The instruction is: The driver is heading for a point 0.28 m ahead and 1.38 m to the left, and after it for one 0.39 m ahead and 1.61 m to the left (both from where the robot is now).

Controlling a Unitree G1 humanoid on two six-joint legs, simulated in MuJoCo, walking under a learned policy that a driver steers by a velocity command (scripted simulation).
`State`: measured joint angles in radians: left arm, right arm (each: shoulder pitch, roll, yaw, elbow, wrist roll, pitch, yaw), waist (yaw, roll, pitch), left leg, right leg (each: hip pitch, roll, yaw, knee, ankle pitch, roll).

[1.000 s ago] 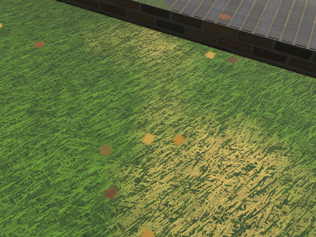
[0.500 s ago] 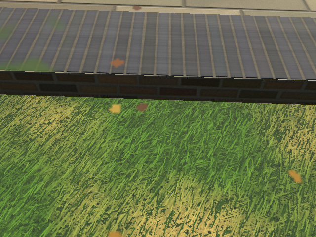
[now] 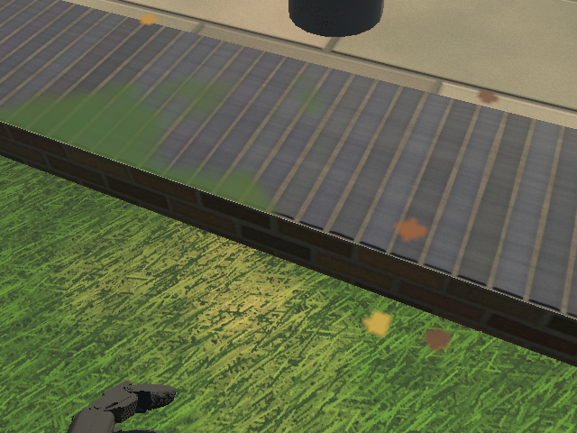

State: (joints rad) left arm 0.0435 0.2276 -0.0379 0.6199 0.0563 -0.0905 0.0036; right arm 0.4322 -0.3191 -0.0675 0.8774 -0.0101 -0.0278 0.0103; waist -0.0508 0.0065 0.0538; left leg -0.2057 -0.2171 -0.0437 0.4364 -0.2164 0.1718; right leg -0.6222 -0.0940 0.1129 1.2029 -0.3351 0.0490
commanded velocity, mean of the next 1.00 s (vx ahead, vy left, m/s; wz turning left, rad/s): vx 0.32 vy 0.00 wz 0.97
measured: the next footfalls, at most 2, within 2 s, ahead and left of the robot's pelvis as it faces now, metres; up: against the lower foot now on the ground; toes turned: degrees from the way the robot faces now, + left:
right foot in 0.20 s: +0.38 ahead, -0.13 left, +0.00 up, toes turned +16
left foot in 0.60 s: +0.22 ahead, +0.07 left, +0.00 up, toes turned +38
